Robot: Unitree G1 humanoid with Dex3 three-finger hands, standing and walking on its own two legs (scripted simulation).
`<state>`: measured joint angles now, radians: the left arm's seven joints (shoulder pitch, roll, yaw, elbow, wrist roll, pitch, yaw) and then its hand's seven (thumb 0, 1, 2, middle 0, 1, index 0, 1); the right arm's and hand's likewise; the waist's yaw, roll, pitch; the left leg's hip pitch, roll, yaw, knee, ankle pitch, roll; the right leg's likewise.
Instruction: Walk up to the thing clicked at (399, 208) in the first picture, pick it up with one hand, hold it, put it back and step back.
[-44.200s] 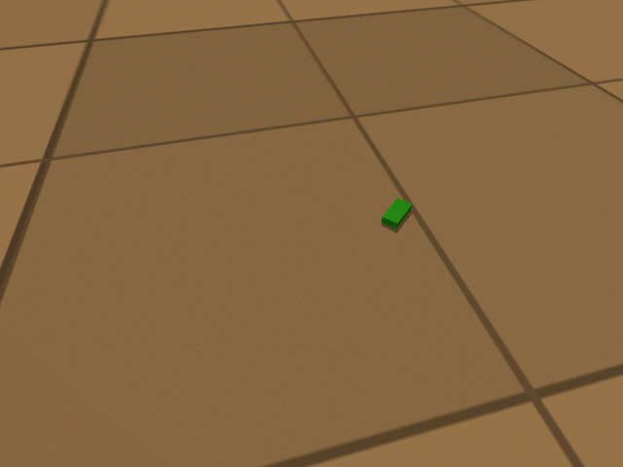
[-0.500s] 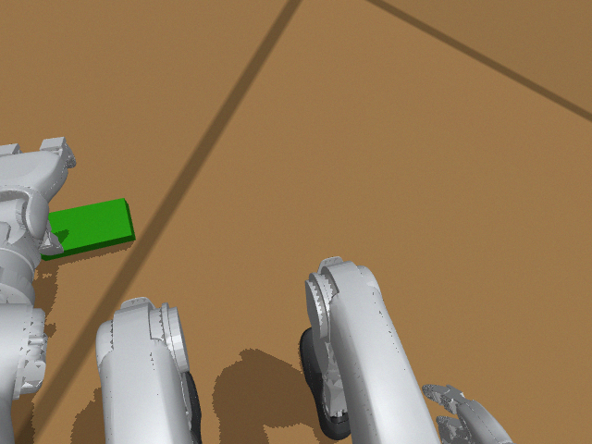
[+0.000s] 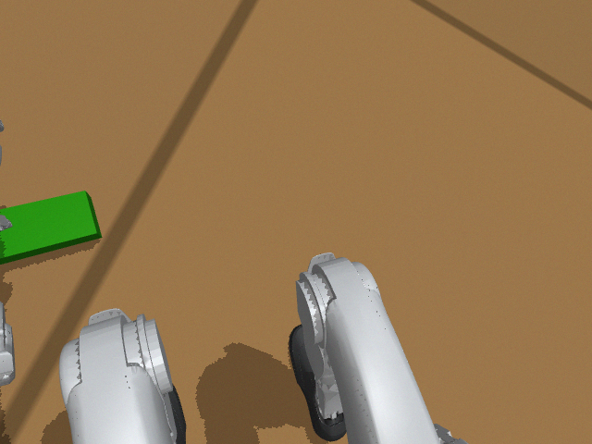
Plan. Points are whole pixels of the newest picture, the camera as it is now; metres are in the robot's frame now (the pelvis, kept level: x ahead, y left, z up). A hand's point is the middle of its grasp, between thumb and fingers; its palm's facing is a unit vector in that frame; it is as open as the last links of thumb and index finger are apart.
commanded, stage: home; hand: left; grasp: from above
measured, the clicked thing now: (41, 227) +0.47 +0.29 -0.31
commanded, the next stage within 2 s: none
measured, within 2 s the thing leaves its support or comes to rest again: neither
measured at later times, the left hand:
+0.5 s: hand out of the picture +0.30 +0.26 +0.05, palm faces -0.21 -0.71 -0.67, open 7.7 cm
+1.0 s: hand out of the picture +0.23 +0.21 +0.27, palm faces +0.20 -0.95 -0.24, open 7.4 cm
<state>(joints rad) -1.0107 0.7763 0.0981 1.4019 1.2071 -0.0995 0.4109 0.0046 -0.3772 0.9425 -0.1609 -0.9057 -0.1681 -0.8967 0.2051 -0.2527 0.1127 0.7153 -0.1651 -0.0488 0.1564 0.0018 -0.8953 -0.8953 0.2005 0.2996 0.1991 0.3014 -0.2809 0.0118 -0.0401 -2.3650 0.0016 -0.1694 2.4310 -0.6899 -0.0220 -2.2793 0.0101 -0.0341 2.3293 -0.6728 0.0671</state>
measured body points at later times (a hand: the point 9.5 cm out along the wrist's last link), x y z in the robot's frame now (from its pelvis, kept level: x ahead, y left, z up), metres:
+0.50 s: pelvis -0.01 +0.00 +0.15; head +0.15 +0.05 +0.57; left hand +0.31 +0.30 +0.09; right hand +0.20 -0.26 +0.06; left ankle +0.07 +0.13 -0.29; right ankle +0.10 -0.14 -0.29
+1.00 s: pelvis +0.05 -0.01 +0.34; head +0.11 +0.02 +0.78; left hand +0.22 +0.26 +0.29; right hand +0.23 -0.22 +0.25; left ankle +0.07 +0.13 -0.29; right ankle +0.10 -0.14 -0.29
